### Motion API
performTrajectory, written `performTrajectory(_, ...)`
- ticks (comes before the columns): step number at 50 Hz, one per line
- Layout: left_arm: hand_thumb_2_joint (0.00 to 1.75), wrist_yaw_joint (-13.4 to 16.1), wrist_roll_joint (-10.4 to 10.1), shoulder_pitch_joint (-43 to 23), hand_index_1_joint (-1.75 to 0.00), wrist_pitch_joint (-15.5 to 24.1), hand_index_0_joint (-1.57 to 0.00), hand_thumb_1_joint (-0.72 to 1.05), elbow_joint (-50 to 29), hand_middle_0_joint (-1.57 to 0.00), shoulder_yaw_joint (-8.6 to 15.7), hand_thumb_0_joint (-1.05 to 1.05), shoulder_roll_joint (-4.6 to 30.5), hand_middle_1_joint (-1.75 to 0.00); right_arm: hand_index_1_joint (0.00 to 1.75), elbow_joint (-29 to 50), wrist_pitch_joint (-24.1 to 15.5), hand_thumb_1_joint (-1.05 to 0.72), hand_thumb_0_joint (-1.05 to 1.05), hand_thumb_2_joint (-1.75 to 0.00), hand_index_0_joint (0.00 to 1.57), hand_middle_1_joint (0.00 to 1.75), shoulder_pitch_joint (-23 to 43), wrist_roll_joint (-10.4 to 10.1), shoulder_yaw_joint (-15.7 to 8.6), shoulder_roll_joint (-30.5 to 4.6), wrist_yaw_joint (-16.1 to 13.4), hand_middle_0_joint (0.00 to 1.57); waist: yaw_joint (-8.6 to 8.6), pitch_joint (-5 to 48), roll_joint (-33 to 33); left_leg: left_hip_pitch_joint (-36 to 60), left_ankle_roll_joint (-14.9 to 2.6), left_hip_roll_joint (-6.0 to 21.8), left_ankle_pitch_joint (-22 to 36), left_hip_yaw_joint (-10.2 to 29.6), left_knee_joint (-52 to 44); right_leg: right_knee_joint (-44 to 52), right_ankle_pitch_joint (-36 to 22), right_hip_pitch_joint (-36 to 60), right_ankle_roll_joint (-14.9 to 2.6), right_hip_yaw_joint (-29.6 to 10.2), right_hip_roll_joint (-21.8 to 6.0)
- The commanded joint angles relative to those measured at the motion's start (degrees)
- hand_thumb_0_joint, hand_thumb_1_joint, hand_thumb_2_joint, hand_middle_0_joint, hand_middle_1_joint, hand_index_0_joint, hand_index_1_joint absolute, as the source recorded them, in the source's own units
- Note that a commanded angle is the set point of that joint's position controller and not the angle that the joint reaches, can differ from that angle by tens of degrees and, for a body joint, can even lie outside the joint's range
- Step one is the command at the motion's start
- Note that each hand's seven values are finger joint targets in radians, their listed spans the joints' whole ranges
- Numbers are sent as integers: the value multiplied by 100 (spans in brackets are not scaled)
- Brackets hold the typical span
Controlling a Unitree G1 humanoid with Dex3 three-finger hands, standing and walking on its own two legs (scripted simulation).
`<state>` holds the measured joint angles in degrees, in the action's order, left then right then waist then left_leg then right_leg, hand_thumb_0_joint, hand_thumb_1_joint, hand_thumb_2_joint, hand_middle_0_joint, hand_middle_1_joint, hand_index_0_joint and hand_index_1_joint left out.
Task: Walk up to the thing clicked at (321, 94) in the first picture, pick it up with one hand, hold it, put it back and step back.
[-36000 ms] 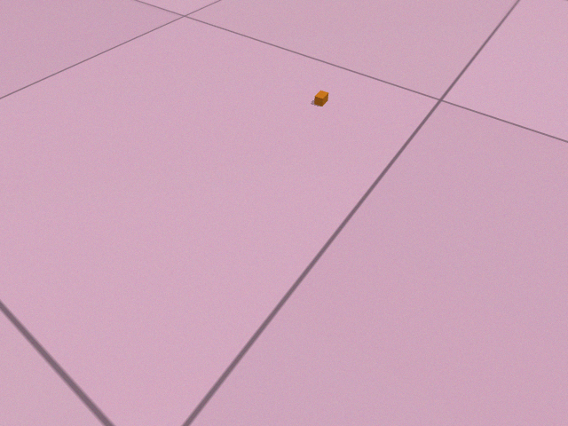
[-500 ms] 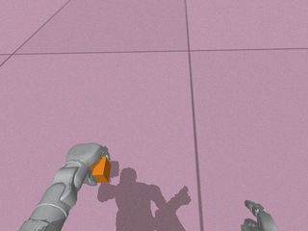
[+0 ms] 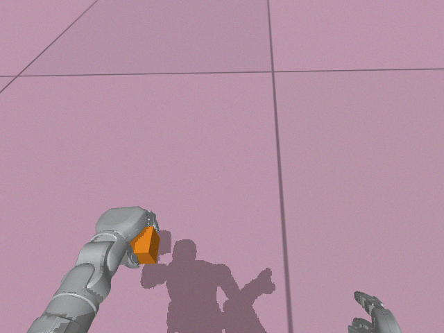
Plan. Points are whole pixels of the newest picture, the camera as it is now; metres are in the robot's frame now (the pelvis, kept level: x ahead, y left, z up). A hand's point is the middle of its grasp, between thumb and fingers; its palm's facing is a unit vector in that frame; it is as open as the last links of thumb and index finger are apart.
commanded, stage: crouch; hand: left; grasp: from above
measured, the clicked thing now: (135, 245) +0.30 +0.22 -0.06
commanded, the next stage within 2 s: none
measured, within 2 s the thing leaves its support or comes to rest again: neither
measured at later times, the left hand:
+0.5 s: hand (138, 258) +0.30 +0.24 -0.12, palm faces -0.43 +0.02 -0.90, open 8.5 cm
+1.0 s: hand (160, 267) +0.37 +0.26 -0.37, palm faces -0.44 +0.03 -0.90, open 8.5 cm
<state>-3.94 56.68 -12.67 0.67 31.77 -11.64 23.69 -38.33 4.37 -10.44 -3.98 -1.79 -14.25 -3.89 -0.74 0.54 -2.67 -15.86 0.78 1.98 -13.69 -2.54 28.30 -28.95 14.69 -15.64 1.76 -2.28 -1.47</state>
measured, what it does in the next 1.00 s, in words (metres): lowers itself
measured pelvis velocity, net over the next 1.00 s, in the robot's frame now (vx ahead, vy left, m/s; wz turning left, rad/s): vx -0.07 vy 0.02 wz -0.02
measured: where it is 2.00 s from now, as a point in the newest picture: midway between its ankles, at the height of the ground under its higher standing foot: outside the picture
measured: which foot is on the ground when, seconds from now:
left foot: down 0.00-1.00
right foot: down 0.00-1.00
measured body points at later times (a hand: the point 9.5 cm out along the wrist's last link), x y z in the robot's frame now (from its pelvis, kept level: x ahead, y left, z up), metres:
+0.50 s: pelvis -0.02 +0.00 -0.04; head +0.05 +0.00 +0.40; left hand +0.32 +0.23 -0.07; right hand +0.12 -0.27 -0.15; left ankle +0.01 +0.13 -0.74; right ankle +0.01 -0.14 -0.74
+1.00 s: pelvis -0.07 +0.02 -0.24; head +0.12 +0.04 +0.17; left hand +0.39 +0.26 -0.32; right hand -0.05 -0.26 -0.36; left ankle +0.01 +0.13 -0.74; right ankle +0.00 -0.14 -0.74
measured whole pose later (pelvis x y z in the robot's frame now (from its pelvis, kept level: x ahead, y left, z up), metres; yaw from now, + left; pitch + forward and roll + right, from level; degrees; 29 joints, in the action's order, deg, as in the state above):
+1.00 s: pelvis -0.07 +0.02 -0.24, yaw -1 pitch +34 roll -5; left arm 17.8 68.3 -45.3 5.9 71.6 -1.0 31.1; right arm -42.9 0.1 -14.3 3.1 -2.7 -13.1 -0.1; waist 9.9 10.3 -3.0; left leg -100.0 -0.9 2.4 -34.1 2.6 99.8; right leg -96.7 34.8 -96.2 3.1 -0.7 -0.1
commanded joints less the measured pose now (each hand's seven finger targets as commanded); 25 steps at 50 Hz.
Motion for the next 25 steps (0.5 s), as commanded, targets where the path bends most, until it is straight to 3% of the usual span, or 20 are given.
performTrajectory(1,47,253,-11,-1948,-44,5,-112,77,-1132,-108,626,0,1175,-48,30,791,-215,-90,0,-90,20,30,458,-8,-231,-734,-59,20,11,1538,122,896,-150,-257,1366,-34,-279,382,-1250,240,-181,196,287)
performTrajectory(3,47,233,6,-1906,-43,-1,-111,75,-976,-107,635,0,1197,-47,30,806,-192,-90,0,-90,20,30,481,-19,-233,-731,-57,20,6,1442,181,870,-151,-250,1350,-33,-307,410,-1214,241,-187,207,293)
performTrajectory(4,39,226,7,-1967,-48,7,-115,83,-972,-107,665,0,1254,-55,30,797,-187,-93,0,-91,20,30,469,-25,-240,-747,-60,20,-14,1468,165,872,-145,-245,1360,-22,-322,400,-1213,235,-195,206,301)
performTrajectory(5,42,209,28,-1912,-47,18,-107,75,-905,-99,692,0,1283,-53,30,796,-176,-88,0,-90,20,30,449,-17,-234,-739,-58,20,-15,1418,211,843,-161,-249,1356,-34,-320,429,-1222,270,-190,212,291)
performTrajectory(8,50,174,-6,-1721,-47,89,-110,76,-761,-106,571,0,1100,-51,30,825,-155,-89,0,-90,20,30,456,-20,-225,-716,-60,20,21,1339,284,808,-163,-262,1307,-31,-312,432,-1174,199,-184,199,284)
performTrajectory(13,52,335,88,-1636,-47,395,-112,79,-245,-109,586,0,1013,-50,30,818,-104,-89,0,-90,20,30,394,7,-202,-693,-57,20,95,1029,386,464,-154,-281,977,-23,-177,328,-840,-191,-203,189,264)
performTrajectory(17,51,880,342,-2226,-48,719,-115,81,119,-111,825,0,1200,-51,30,681,-62,-89,0,-90,20,30,250,136,-246,-725,-12,20,214,1246,320,-201,-123,-297,752,4,538,-279,-667,-886,-207,210,251)
performTrajectory(21,49,1576,814,-2800,-49,799,-117,83,730,-113,782,0,1143,-53,30,537,-56,-90,0,-90,20,30,-104,282,-367,-794,81,20,398,2138,179,-1044,-98,-278,843,3,1843,-1431,-845,-1822,-199,182,260)
performTrajectory(23,53,1923,998,-2987,-48,766,-117,82,1127,-114,739,0,1128,-50,30,532,-11,-90,0,-90,20,30,-233,336,-413,-829,162,20,424,2337,139,-1646,-102,-263,769,16,2425,-1916,-763,-2393,-209,188,275)
performTrajectory(25,48,2172,1089,-3429,-48,699,-118,84,1581,-114,615,0,983,-52,30,445,-21,-90,0,-90,20,30,-338,392,-462,-881,228,20,557,2472,92,-2177,-106,-224,559,79,2840,-2334,-532,-2968,-225,214,283)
